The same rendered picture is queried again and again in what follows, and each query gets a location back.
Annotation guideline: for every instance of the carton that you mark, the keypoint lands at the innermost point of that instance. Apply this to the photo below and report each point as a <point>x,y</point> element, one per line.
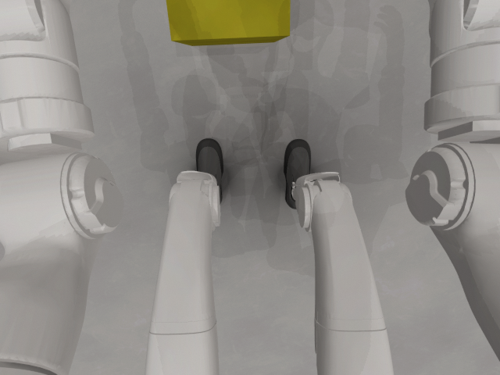
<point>228,22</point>

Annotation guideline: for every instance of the robot left forearm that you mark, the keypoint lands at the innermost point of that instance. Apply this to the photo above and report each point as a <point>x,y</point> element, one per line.
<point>42,111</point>

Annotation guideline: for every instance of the robot right upper arm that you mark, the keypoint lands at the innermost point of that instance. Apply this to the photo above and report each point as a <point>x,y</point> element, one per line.
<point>455,189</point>

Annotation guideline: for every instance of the robot right thigh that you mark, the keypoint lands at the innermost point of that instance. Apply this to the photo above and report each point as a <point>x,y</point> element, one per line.
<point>350,333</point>

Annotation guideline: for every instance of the robot right forearm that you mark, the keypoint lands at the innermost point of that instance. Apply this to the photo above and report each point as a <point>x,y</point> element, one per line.
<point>464,102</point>

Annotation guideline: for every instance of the left robot shin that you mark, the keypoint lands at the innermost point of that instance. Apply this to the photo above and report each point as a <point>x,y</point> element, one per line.
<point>189,175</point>

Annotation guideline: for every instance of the robot left upper arm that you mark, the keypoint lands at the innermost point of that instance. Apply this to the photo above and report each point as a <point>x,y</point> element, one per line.
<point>54,213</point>

